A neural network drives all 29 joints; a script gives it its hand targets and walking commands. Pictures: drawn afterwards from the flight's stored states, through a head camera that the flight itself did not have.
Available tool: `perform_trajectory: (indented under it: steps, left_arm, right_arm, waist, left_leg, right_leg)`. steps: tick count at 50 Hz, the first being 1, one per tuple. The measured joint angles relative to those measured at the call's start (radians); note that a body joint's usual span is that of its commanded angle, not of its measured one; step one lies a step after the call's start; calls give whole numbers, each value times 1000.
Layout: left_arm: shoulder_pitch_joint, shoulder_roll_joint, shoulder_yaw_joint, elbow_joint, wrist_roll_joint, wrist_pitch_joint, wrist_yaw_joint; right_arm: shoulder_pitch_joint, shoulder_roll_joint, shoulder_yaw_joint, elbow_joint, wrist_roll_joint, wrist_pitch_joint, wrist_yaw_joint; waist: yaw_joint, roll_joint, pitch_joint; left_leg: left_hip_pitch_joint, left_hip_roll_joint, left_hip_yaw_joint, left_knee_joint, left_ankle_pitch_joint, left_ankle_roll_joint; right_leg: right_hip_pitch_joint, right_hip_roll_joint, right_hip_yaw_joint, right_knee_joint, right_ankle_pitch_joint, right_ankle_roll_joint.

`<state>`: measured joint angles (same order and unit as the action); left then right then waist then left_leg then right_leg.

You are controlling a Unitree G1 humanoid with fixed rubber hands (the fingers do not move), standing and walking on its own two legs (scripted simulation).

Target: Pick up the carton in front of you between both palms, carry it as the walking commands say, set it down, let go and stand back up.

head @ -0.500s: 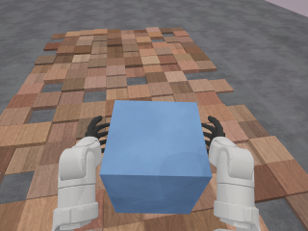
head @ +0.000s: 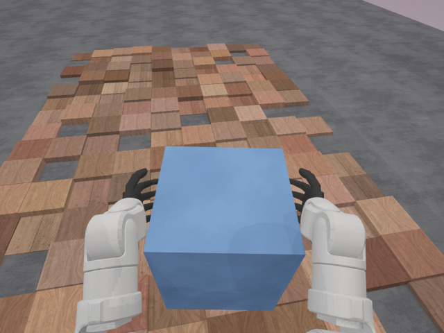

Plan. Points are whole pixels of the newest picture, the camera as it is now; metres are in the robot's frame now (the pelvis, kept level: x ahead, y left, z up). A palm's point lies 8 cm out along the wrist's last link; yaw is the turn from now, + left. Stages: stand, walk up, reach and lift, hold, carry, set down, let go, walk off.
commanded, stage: carry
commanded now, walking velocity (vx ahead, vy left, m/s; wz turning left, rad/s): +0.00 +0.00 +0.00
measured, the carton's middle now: (222, 232) +0.32 +0.00 +0.05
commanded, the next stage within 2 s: none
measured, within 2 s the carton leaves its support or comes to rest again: neither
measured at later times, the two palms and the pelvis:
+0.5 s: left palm (131, 210) +0.32 +0.15 +0.11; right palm (307, 209) +0.32 -0.15 +0.12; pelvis +0.00 +0.01 +0.00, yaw +0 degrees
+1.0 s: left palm (128, 207) +0.32 +0.16 +0.11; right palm (302, 206) +0.33 -0.14 +0.12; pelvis +0.00 +0.01 +0.00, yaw +0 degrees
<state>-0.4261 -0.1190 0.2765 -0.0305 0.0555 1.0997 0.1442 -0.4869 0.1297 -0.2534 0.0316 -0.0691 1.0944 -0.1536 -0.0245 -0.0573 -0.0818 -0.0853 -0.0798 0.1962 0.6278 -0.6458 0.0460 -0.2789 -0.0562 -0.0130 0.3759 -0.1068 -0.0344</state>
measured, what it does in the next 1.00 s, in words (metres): stands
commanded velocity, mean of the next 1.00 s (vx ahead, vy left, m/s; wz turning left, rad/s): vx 0.00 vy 0.00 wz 0.00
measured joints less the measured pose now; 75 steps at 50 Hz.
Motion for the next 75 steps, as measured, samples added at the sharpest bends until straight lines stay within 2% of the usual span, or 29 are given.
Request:
perform_trajectory:
  steps: [42, 75]
  left_arm:
    - [-5, 1, 0, 4, 1, -2, -1]
    - [-7, 3, -9, 1, 2, -3, 0]
  right_arm:
    - [-5, -2, -1, 5, 2, -3, -1]
    - [3, -2, -3, -5, 6, -7, 1]
  waist:
    - [-1, -4, 4]
    - [3, -6, 11]
  left_leg:
    - [-17, -5, 13, 45, 49, 11]
    - [-21, -8, 13, 64, 37, 25]
  right_leg:
    - [-6, -11, 16, 13, -9, 16]
    - [-17, -14, 33, 38, -14, 27]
